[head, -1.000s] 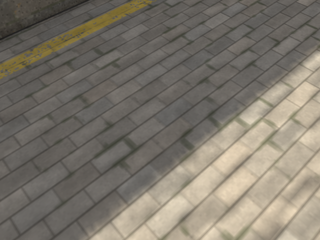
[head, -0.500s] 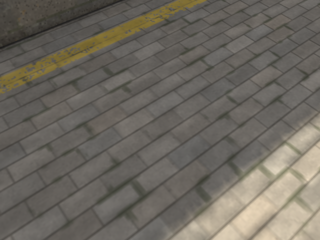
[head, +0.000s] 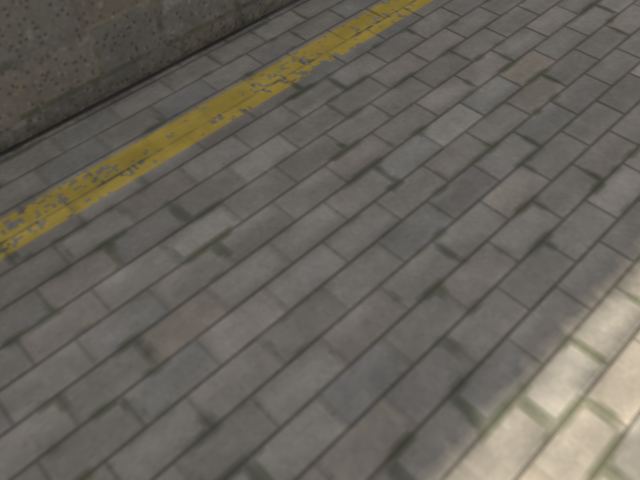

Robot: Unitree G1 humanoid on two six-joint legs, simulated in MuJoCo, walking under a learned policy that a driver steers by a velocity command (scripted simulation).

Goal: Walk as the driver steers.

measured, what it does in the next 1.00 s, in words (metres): steps to the right, turning right: left foot, then right foot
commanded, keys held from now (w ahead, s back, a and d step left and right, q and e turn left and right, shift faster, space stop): e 0.48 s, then w+e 0.30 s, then e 0.22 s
